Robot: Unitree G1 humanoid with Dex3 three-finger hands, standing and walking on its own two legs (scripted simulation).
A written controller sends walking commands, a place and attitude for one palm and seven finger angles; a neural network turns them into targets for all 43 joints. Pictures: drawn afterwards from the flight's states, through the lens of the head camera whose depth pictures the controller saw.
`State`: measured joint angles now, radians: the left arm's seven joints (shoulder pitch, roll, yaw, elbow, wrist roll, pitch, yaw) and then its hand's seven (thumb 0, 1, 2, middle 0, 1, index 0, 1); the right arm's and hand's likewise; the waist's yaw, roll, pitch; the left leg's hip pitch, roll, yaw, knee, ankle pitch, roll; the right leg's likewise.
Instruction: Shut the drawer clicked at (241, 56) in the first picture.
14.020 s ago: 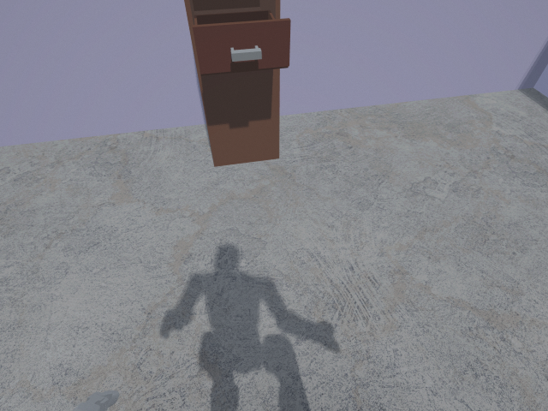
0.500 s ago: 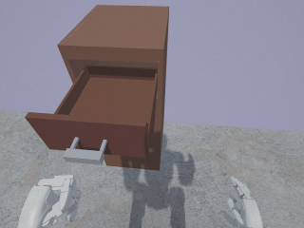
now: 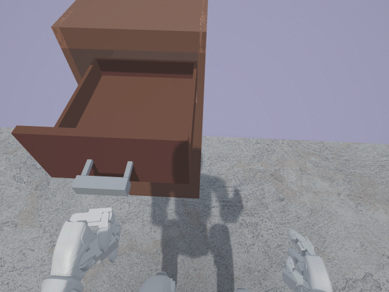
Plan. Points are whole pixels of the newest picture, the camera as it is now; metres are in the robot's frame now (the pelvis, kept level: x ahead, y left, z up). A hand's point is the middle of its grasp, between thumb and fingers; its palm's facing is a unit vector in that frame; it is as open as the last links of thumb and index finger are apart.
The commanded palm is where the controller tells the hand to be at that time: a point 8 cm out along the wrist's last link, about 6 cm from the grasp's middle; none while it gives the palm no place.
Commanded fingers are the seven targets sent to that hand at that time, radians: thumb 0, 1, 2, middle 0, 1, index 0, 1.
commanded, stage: bring the fist close to the handle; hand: left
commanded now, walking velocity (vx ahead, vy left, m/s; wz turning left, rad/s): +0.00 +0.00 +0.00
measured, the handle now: (105, 175) +0.33 +0.20 +0.06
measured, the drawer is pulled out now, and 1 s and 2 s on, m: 0.29 0.29 0.18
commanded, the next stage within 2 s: push the drawer shut in 0.52 s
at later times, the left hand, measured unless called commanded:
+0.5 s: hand (120, 235) +0.22 +0.15 +0.05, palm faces -0.02 -1.00 -0.05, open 3.3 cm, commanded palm +0.19 +0.21 +0.06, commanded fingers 0.00 0.90 0.90 -1.40 -1.60 -1.40 -1.60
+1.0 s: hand (124, 216) +0.25 +0.14 +0.06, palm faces -0.04 -1.00 -0.07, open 3.2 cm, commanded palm +0.24 +0.21 +0.06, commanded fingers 0.00 0.90 0.90 -1.40 -1.60 -1.40 -1.60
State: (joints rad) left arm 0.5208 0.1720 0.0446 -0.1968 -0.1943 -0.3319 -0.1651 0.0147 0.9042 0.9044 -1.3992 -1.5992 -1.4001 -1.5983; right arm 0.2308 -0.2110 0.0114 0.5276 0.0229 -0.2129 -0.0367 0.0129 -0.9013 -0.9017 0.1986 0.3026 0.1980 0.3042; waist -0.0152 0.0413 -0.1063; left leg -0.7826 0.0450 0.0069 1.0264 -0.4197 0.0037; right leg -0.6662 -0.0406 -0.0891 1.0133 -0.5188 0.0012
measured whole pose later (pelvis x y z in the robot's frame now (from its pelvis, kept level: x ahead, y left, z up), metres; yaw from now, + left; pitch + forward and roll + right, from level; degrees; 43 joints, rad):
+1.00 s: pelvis +0.01 -0.02 -0.01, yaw +0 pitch +13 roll -1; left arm 0.36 0.22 0.11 -0.07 -0.23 -0.35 -0.18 0.01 0.86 0.91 -1.40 -1.60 -1.40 -1.60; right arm 0.24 -0.23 0.01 0.52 0.03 -0.13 -0.05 0.01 -0.90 -0.90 0.20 0.30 0.20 0.30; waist -0.03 0.05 -0.13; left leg -0.85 0.06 -0.02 1.08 -0.45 -0.03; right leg -0.74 -0.02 -0.10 1.07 -0.56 -0.03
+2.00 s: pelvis -0.02 +0.01 +0.00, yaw -1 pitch +13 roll -2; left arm -0.32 0.25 0.13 0.55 -0.17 -0.35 -0.13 -0.07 0.74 0.93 -1.40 -1.60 -1.40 -1.60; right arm 0.27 -0.25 0.03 0.63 0.03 -0.08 -0.05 0.01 -0.90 -0.90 0.20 0.30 0.20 0.30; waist -0.06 0.03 -0.09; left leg -0.88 0.05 0.01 1.03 -0.38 0.01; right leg -0.77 -0.04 -0.08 1.02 -0.48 0.01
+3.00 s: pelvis -0.02 +0.00 -0.02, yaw -2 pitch +19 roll -3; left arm -0.82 0.41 0.31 1.11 -0.10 -0.42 -0.18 -0.03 0.74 0.94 -1.40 -1.60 -1.40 -1.60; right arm 0.34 -0.26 0.03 0.67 0.00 0.00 -0.02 0.01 -0.90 -0.90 0.20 0.30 0.20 0.30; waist -0.14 0.03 -0.11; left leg -1.04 0.08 -0.01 1.10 -0.40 0.00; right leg -0.93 0.00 -0.08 1.08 -0.49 -0.01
